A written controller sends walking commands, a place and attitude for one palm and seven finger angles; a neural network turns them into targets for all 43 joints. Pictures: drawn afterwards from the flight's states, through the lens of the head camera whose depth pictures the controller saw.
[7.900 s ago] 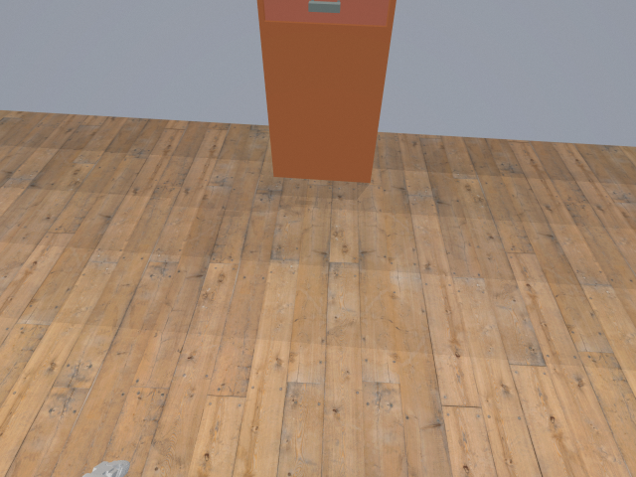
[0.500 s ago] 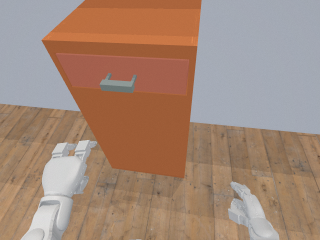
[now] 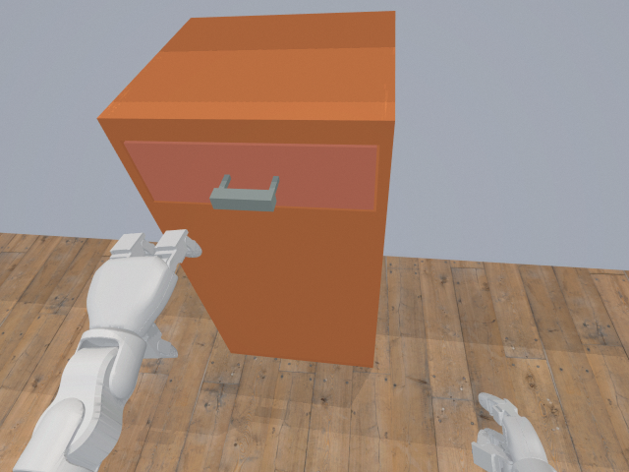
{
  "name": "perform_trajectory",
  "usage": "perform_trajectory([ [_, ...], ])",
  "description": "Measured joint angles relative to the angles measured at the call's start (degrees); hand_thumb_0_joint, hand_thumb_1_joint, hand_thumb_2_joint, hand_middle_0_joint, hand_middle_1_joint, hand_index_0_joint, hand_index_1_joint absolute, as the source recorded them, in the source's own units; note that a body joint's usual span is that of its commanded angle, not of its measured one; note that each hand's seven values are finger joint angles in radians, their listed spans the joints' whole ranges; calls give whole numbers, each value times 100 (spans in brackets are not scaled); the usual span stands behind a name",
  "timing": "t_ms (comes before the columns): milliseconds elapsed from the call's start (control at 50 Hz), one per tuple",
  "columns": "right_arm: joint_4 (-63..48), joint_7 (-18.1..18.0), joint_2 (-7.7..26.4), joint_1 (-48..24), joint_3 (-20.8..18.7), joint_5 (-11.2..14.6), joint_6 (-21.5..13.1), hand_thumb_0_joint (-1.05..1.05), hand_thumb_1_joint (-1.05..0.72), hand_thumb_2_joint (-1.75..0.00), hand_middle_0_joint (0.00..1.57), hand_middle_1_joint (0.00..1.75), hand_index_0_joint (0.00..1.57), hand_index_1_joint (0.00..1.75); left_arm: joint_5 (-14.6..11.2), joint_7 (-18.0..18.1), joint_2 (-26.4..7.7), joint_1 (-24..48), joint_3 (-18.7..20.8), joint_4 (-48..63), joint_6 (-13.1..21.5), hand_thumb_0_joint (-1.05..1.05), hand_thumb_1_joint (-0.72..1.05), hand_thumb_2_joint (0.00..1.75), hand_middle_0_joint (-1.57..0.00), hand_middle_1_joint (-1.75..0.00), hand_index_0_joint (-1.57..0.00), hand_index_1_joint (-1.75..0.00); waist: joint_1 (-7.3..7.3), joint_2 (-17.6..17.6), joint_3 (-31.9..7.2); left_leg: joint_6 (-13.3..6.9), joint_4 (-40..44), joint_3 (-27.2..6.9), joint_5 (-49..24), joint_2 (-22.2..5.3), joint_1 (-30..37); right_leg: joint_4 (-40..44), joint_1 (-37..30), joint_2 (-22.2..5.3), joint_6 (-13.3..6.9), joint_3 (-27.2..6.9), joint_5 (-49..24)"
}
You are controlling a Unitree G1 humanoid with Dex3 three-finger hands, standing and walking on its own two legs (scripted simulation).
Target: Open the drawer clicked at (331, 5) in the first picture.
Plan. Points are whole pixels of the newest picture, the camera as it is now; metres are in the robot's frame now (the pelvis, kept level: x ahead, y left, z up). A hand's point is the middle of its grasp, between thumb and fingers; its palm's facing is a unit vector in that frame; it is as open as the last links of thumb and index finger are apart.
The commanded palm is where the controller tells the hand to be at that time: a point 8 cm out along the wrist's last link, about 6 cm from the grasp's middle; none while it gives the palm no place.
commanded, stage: raise the hand with hooked fingers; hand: left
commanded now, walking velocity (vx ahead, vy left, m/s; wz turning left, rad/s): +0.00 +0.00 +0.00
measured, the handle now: (247, 190) +0.54 +0.20 +0.04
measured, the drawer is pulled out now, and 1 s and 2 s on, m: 0.00 0.00 0.00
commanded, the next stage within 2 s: move the hooked fingers above the handle in 0.74 s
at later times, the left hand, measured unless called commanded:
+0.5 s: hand (129, 253) +0.30 +0.25 +0.15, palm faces +0.04 -0.05 -1.00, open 13.9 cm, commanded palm +0.26 +0.25 +0.21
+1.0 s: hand (146, 268) +0.29 +0.23 +0.14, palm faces +0.03 -0.05 -1.00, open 13.9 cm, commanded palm +0.28 +0.24 +0.20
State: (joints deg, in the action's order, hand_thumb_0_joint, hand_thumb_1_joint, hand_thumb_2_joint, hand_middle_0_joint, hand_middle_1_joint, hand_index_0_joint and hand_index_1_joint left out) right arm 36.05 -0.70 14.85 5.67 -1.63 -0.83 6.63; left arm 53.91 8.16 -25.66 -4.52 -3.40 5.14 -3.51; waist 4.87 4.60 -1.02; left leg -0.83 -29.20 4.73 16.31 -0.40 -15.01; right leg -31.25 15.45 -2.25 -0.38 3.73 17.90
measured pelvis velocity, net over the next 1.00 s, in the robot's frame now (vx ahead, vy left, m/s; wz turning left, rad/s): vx -0.02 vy -0.01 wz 0.02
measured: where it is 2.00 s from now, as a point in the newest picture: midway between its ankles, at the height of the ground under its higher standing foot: outside the picture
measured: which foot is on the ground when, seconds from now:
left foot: down 0.00-1.00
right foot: down 0.00-1.00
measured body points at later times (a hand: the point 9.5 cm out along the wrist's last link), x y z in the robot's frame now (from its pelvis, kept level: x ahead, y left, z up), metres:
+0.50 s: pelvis -0.01 +0.01 +0.01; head +0.00 -0.03 +0.46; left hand +0.29 +0.25 +0.21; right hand +0.18 -0.21 -0.11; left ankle -0.01 +0.11 -0.73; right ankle -0.02 -0.11 -0.73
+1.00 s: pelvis -0.02 -0.01 +0.01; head -0.01 -0.05 +0.46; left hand +0.28 +0.23 +0.19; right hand +0.18 -0.22 -0.11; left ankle -0.01 +0.11 -0.73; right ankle -0.02 -0.11 -0.73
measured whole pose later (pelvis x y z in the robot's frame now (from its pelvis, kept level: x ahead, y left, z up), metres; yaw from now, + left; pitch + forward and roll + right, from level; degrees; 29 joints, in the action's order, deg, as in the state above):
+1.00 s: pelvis -0.02 -0.01 +0.01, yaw +1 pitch -1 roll +0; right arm 37.1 -0.6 15.4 5.4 0.4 1.2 7.2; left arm 49.1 -4.5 -31.0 11.9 -3.2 -3.3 0.5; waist 4.9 6.0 1.0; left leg -0.6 -21.7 3.2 10.3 -0.3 -10.8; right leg -23.5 10.6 -1.8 -0.8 5.3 12.4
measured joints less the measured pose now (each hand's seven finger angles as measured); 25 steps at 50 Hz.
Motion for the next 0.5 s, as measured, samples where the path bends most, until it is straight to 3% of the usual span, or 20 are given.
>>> perform_trajectory([
  [280,-82,57,-130,-194,291,123,196,1,-91,-89,20,30,20,30,-314,-1083,-479,1193,40,-237,-58,0,-47,31,-32,-119,-32,-118,62,74,134,-56,552,-73,-318,68,471,655,-554,-25,58,84,-352],
  [400,13,66,-54,-57,283,151,189,1,-91,-89,20,30,20,30,-446,-1373,-676,1596,137,-381,73,0,-49,31,-32,-120,-32,-119,48,111,195,-62,665,-105,-419,82,507,785,-610,-30,59,117,-451],
  [500,17,120,36,70,236,170,207,1,-91,-89,20,30,20,30,-575,-1535,-673,1525,286,-413,165,0,-49,30,-32,-120,-32,-120,-7,141,216,-66,749,-71,-491,78,491,835,-563,-22,59,83,-519],
])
